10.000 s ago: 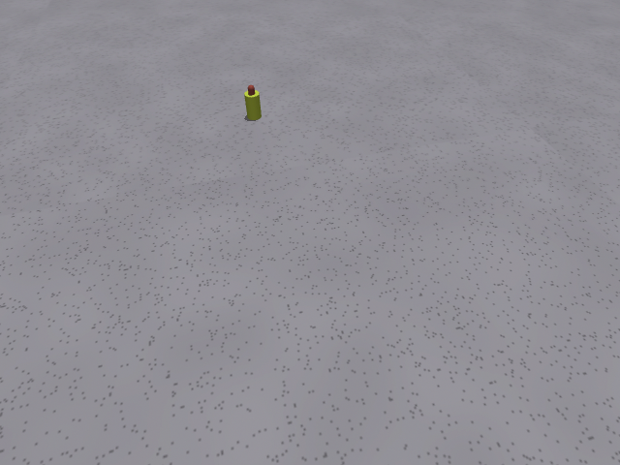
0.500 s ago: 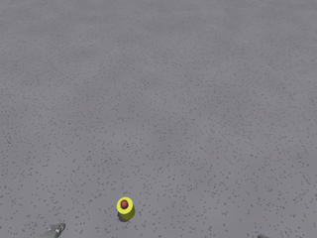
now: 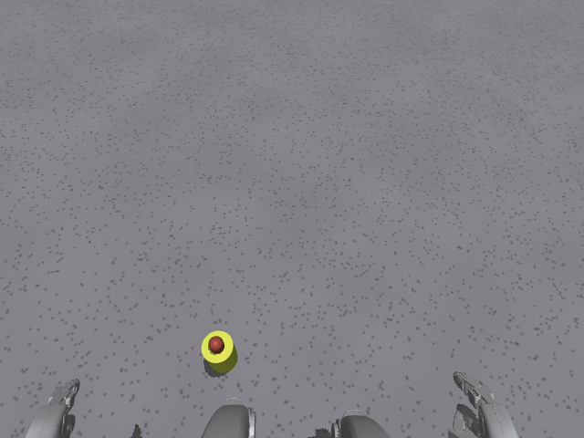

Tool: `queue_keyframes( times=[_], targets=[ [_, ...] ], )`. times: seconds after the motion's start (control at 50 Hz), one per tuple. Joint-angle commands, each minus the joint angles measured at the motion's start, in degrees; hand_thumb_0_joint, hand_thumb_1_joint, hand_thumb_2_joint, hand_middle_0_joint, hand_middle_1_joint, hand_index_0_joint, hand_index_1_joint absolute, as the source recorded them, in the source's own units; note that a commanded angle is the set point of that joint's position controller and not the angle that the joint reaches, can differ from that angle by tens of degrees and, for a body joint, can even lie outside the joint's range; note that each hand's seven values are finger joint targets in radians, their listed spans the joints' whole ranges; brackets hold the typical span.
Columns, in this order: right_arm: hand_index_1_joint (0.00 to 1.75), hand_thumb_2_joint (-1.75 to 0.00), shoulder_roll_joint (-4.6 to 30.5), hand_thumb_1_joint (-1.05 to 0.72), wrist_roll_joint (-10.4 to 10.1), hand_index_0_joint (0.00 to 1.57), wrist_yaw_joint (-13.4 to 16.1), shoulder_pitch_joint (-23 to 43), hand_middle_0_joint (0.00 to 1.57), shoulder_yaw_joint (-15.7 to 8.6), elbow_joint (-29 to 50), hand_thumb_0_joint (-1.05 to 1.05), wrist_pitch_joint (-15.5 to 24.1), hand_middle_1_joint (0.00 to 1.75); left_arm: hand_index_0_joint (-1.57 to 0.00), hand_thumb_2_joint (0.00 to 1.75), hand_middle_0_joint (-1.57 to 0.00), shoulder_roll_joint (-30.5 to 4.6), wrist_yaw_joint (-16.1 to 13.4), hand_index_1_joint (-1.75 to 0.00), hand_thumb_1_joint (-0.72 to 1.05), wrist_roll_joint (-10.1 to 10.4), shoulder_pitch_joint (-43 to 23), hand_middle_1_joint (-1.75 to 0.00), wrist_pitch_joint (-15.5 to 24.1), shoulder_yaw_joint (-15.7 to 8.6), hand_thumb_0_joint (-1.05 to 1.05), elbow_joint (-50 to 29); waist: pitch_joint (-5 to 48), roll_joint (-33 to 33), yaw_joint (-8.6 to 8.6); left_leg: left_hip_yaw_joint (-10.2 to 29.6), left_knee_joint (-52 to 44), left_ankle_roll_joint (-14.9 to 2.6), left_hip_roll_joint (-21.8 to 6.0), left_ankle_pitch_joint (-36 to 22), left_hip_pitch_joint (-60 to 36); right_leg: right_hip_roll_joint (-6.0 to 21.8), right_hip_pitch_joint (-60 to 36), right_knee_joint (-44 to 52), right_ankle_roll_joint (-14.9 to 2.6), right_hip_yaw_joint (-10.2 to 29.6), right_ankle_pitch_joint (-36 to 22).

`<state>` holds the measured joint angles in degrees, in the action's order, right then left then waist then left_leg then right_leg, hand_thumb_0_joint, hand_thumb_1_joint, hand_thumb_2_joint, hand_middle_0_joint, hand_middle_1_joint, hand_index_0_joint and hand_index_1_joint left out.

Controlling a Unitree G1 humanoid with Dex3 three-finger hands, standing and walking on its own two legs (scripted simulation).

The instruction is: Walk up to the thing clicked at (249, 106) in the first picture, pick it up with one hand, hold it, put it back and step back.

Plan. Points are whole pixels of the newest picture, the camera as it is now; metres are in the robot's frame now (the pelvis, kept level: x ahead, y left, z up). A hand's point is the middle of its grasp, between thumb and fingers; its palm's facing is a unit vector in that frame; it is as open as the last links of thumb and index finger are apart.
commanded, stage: go down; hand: left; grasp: from the side
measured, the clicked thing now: (219, 350) +0.37 +0.19 -0.60
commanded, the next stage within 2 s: none
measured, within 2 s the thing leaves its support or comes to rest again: neither
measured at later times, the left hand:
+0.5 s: hand (91, 409) +0.19 +0.32 -0.19, palm faces +0.16 -0.96 -0.24, open 17.5 cm
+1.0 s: hand (94, 366) +0.26 +0.36 -0.25, palm faces +0.19 -0.97 -0.18, open 17.2 cm
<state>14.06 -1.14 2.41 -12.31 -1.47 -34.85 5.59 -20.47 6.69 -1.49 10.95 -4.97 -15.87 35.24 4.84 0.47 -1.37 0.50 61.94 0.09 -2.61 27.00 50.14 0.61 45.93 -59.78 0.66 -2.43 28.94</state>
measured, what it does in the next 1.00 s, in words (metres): lowers itself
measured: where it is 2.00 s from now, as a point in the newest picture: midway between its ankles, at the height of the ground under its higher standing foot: outside the picture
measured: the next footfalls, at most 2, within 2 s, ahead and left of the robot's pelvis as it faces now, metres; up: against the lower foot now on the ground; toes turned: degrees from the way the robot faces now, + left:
none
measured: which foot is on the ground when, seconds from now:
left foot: down 0.00-1.00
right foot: down 0.00-1.00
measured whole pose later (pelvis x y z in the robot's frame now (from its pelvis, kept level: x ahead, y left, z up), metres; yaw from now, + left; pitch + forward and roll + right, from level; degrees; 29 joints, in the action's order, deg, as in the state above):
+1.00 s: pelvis -0.06 -0.01 -0.20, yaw -3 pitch +32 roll -5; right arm 17.7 1.4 2.8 -6.7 1.9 -38.0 10.7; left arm -37.9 29.2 8.2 -16.6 19.0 -38.6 52.1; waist 8.9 1.8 -1.4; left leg 4.8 107.5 0.7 -3.4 36.2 103.8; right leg -0.2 98.5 -105.8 -0.4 -4.5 39.5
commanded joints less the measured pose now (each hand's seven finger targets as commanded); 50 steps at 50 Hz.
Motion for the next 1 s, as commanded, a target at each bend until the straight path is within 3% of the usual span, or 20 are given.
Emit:
queue_keyframes(
  times=[0.0,0.04,0.12,0.14,0.16,0.18,0.2,0.24,0.26,0.3,0.32,0.4,0.46,0.62,0.64,0.7,0.78,0.82,0.9,0.98],
  targets=[
    [0.3,-0.89,9.4,-0.89,0.2,0.2,1.5,-0.5,0.2,-3.3,8.6,0.0,3.5,0.3,-0.08,0.0,-0.08,-13.2,-1.2,-0.04,-0.59,0.6,1.8,-0.04,-0.4,-5.6,0.0,-12.7,14.5,-6.2,-0.1,1.2,-8.7,-0.39,0.6,-12.4,-12.5,-1.3,-3.2,6.6,-1.8,0.0,-11.4],
    [0.3,-0.89,9.1,-0.89,0.4,0.2,1.8,0.3,0.2,-3.0,9.4,0.0,4.1,0.3,-0.08,0.0,-0.08,-12.3,-1.1,-0.04,-0.6,0.7,2.5,-0.04,-1.1,-5.5,0.0,-12.2,12.1,-5.8,-0.36,1.9,-8.4,-0.31,0.4,-9.9,-10.1,-1.3,-0.9,5.6,-1.82,-0.2,-9.2],
    [0.3,-0.9,8.6,-0.9,0.8,0.2,2.3,-0.1,0.2,-2.8,10.0,0.0,5.1,0.3,-0.08,0.0,-0.08,-13.8,-0.3,-0.05,-0.58,1.3,4.0,-0.05,-1.0,-7.7,0.0,-13.6,13.2,-6.1,-0.01,1.1,-5.4,-0.52,0.8,-11.3,-7.7,-1.2,0.5,3.8,-1.87,-0.3,-10.2],
    [0.3,-0.9,8.4,-0.91,0.8,0.2,2.3,-0.3,0.2,-2.7,10.2,0.0,5.4,0.3,-0.09,0.0,-0.08,-13.1,0.4,-0.05,-0.57,1.6,4.7,-0.06,-0.8,-7.0,0.0,-13.7,14.6,-6.8,-0.11,0.8,-4.1,-0.62,0.9,-13.9,-8.1,-1.1,0.7,2.9,-1.94,0.0,-12.4],
    [0.3,-0.9,8.5,-0.92,1.0,0.2,2.2,-0.4,0.2,-2.7,10.1,0.0,5.6,0.3,-0.09,0.0,-0.08,-14.3,0.7,-0.05,-0.56,1.8,5.3,-0.05,-0.6,-8.7,0.0,-13.6,15.0,-6.2,0.04,0.8,-3.4,-0.71,0.9,-13.8,-7.5,-1.1,1.2,2.5,-1.84,0.0,-12.2],
    [0.3,-0.9,8.4,-0.92,1.1,0.2,2.3,-0.3,0.2,-2.8,10.3,0.0,5.9,0.3,-0.09,0.0,-0.08,-12.7,1.6,-0.05,-0.58,2.2,5.2,-0.06,0.0,-7.4,0.0,-13.9,14.9,-6.5,-0.52,0.7,-2.2,-0.71,0.9,-14.5,-6.8,-1.1,2.2,1.4,-1.82,0.1,-13.0],
    [0.3,-0.9,8.6,-0.92,1.1,0.2,2.2,-0.3,0.2,-2.7,10.2,0.0,6.2,0.3,-0.08,0.0,-0.08,-14.0,2.0,-0.04,-0.56,2.6,5.3,-0.04,0.5,-9.2,0.0,-13.6,15.6,-5.9,0.13,0.9,-1.3,-0.84,0.9,-14.8,-5.9,-1.0,3.0,0.4,-1.85,0.0,-12.9],
    [0.3,-0.91,8.8,-0.93,1.3,0.2,1.9,0.0,0.2,-2.8,10.3,0.0,6.8,0.3,-0.08,0.0,-0.08,-14.3,3.2,-0.03,-0.56,3.2,4.6,-0.03,2.0,-9.6,0.0,-13.4,16.5,-6.9,0.25,1.2,0.6,-0.85,0.8,-16.2,-4.9,-1.0,5.8,-2.2,-2.04,-0.1,-13.2],
    [0.3,-0.9,9.0,-0.93,1.4,0.2,1.9,0.6,0.2,-2.9,10.3,0.0,7.1,0.3,-0.09,0.0,-0.08,-14.2,4.1,-0.03,-0.56,3.4,2.1,-0.03,3.0,-9.0,0.0,-13.2,15.6,-6.3,-0.43,1.5,1.8,-0.87,0.9,-13.8,-2.3,-1.0,7.8,-3.3,-1.96,-0.2,-11.3],
    [0.3,-0.91,9.3,-0.93,1.6,0.2,1.9,0.7,0.2,-2.9,9.9,0.0,7.6,0.3,-0.08,0.0,-0.08,-16.9,5.0,-0.02,-0.56,4.0,-1.4,-0.02,5.6,-12.2,0.0,-10.3,14.9,-4.8,-0.49,1.1,4.9,-1.29,1.1,-9.6,2.6,-0.8,11.1,-5.4,-1.79,0.3,-8.7],
    [0.3,-0.91,9.3,-0.94,1.5,0.2,1.8,0.8,0.2,-2.9,9.7,0.0,8.1,0.3,-0.08,0.0,-0.08,-16.1,6.0,-0.02,-0.6,4.7,-3.6,-0.02,7.4,-11.6,0.0,-10.0,15.9,-5.0,-0.67,1.1,6.5,-1.36,1.1,-8.9,4.1,-0.9,13.2,-7.0,-1.87,0.4,-8.0],
    [0.3,-0.9,10.9,-0.93,1.5,0.2,1.6,1.5,0.2,-3.1,9.0,0.0,9.1,0.3,-0.08,0.01,-0.08,-20.7,9.8,-0.07,-0.61,6.6,-10.6,-0.07,15.1,-15.2,0.0,-7.7,21.0,-6.1,-0.21,2.4,12.1,-1.22,1.1,-4.7,10.1,-0.7,21.1,-14.3,-2.1,0.7,-3.8],
    [0.3,-0.9,12.1,-0.91,1.8,0.2,1.6,1.6,0.2,-3.2,7.8,0.0,9.2,0.3,-0.07,0.03,-0.07,-22.0,12.7,-0.08,-0.61,7.9,-12.3,-0.08,18.7,-16.0,0.0,-6.0,24.5,-8.3,0.61,3.6,14.5,-0.67,0.6,-1.0,11.3,-0.7,26.0,-17.9,-2.19,1.5,0.0],
    [0.3,-0.9,13.6,-0.9,1.9,0.2,1.2,1.5,0.2,-2.5,6.0,0.0,7.5,0.3,-0.06,0.08,-0.06,-30.4,15.0,-0.1,-0.57,9.6,-14.3,-0.09,20.9,-24.9,0.0,-1.2,35.3,-7.9,5.0,3.7,22.3,-0.96,0.9,-10.9,13.9,-1.2,28.8,-24.5,-2.71,0.9,-6.2],
    [0.3,-0.9,13.3,-0.9,1.8,0.2,1.1,1.7,0.2,-2.4,5.7,0.0,7.2,0.3,-0.05,0.08,-0.06,-29.3,15.4,-0.1,-0.55,9.8,-14.3,-0.1,21.0,-24.1,0.0,-0.4,35.5,-6.6,4.47,3.4,23.3,-1.17,1.0,-11.1,15.3,-1.3,28.3,-24.8,-2.64,0.9,-6.7],
    [0.3,-0.9,13.9,-0.9,1.9,0.2,1.0,1.8,0.2,-2.6,4.9,0.0,6.9,0.3,-0.06,0.09,-0.06,-31.2,16.4,-0.11,-0.53,10.4,-19.3,-0.11,21.7,-25.5,0.0,-0.9,36.6,-7.0,3.76,3.2,25.8,-1.46,0.8,-10.7,17.4,-1.4,30.3,-26.7,-2.61,1.0,-6.7],
    [0.3,-0.9,13.8,-0.9,1.8,0.2,1.1,1.5,0.2,-2.4,3.0,0.0,6.8,0.3,-0.06,0.08,-0.06,-31.7,18.2,-0.1,-0.52,11.2,-27.4,-0.11,24.1,-25.4,0.0,3.8,30.3,-6.5,1.34,4.1,27.2,-1.37,0.3,1.1,24.6,-1.7,37.4,-28.5,-2.63,0.9,2.3],
    [0.3,-0.9,14.0,-0.9,2.0,0.2,1.1,1.4,0.2,-2.2,2.4,0.0,7.0,0.3,-0.06,0.08,-0.06,-32.5,19.5,-0.1,-0.51,11.4,-30.1,-0.11,25.6,-25.5,0.0,5.8,29.1,-5.8,0.69,3.9,29.2,-1.48,0.4,3.3,28.6,-1.6,38.5,-29.2,-2.5,1.4,3.9],
    [0.3,-0.9,14.9,-0.9,2.3,0.2,1.4,1.5,0.2,-1.5,2.5,0.0,6.9,0.3,-0.06,0.05,-0.06,-38.1,22.0,-0.08,-0.49,11.0,-34.8,-0.09,27.8,-27.1,0.0,5.9,32.0,-9.4,1.42,4.3,29.9,-1.08,0.2,5.0,28.0,-1.7,41.0,-31.7,-2.84,0.8,5.0],
    [0.3,-0.9,16.1,-0.9,2.6,0.2,1.5,0.4,0.2,-1.3,0.8,0.0,6.9,0.3,-0.06,0.05,-0.06,-39.7,23.6,-0.07,-0.48,11.7,-36.4,-0.07,28.9,-28.9,0.0,7.8,35.3,-11.3,1.97,4.9,31.5,-0.85,-0.1,4.5,26.1,-2.0,44.7,-34.8,-3.08,-0.4,4.8]
  ],
)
